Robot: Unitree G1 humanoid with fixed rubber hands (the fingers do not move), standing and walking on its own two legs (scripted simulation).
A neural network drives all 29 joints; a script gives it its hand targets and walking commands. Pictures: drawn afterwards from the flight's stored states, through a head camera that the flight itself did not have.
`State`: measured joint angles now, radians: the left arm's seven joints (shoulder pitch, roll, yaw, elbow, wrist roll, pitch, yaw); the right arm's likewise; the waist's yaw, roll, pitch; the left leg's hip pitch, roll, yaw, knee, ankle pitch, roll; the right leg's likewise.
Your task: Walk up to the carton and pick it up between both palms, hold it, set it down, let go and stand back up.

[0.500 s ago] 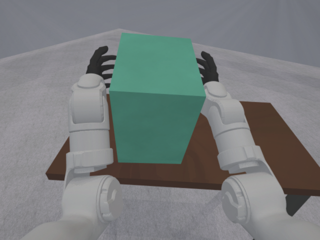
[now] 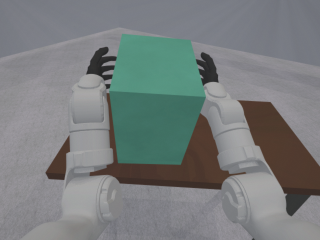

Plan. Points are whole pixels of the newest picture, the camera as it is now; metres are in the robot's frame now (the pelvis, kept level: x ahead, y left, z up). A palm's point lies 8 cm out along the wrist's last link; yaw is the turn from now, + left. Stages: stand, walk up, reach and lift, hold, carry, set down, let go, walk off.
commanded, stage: hold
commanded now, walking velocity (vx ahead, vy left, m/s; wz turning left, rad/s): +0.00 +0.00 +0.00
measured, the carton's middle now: (153, 103) +0.37 +0.03 +0.22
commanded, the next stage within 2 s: none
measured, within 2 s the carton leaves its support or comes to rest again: neither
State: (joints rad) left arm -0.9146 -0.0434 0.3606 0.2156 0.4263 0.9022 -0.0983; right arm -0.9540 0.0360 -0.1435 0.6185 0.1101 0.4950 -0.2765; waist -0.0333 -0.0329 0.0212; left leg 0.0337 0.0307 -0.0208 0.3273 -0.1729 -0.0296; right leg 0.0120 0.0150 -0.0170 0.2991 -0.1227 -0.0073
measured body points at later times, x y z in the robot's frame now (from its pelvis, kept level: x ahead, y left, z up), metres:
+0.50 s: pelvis +0.00 +0.00 +0.00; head -0.07 +0.02 +0.44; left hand +0.37 +0.15 +0.28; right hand +0.39 -0.10 +0.27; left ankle +0.02 +0.14 -0.75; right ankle +0.04 -0.11 -0.75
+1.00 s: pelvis +0.00 +0.00 +0.00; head -0.07 +0.02 +0.44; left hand +0.38 +0.15 +0.28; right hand +0.40 -0.10 +0.27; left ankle +0.02 +0.14 -0.75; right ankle +0.04 -0.11 -0.75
